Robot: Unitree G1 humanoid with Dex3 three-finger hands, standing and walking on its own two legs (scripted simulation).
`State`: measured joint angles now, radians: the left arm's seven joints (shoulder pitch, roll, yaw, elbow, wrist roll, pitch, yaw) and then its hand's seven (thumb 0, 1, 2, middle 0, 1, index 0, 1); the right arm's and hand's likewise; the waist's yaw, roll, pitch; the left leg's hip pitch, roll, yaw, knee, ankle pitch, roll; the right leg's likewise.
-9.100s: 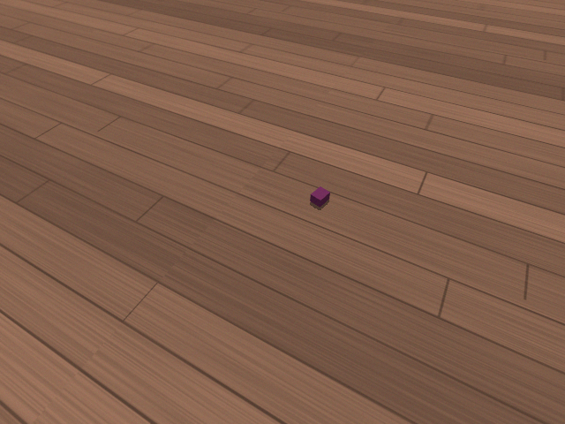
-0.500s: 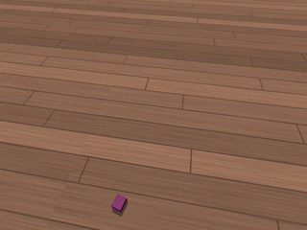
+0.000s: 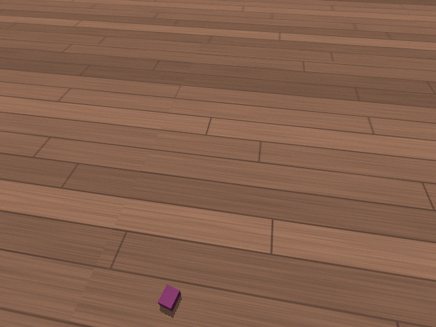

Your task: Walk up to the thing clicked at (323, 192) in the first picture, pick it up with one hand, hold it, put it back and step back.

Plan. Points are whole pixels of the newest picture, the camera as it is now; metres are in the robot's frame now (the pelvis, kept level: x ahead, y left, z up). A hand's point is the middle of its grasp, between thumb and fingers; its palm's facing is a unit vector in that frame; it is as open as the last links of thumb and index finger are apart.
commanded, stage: stand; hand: left
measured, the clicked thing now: (169, 297) +0.39 +0.22 -0.76
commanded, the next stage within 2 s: rise first in 2.00 s
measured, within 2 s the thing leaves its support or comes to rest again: neither
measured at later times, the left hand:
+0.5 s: hand out of the picture +0.11 +0.26 -0.15, palm faces -0.02 -0.94 -0.34, open 7.4 cm
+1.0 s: hand out of the picture +0.10 +0.26 -0.16, palm faces -0.03 -0.94 -0.34, open 7.4 cm
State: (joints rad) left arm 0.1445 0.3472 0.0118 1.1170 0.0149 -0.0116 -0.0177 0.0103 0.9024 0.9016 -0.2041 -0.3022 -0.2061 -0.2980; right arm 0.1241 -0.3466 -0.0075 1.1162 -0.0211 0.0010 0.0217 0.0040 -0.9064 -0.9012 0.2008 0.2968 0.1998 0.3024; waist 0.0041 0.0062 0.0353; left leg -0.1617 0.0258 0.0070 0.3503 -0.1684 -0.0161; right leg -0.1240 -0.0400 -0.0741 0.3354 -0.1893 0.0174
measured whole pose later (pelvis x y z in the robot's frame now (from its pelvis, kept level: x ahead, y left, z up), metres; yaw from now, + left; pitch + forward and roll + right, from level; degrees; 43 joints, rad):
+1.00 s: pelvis +0.03 +0.00 +0.00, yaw -1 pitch -1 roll +0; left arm 0.13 0.35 0.01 1.12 0.01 -0.01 0.00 0.01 0.90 0.90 -0.20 -0.30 -0.21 -0.30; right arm 0.10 -0.35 0.00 1.12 -0.02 0.00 0.01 0.00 -0.91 -0.90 0.20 0.30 0.20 0.30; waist 0.01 0.00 0.04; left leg -0.10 0.02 0.03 0.31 -0.19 -0.01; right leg -0.07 -0.05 -0.06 0.30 -0.21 0.03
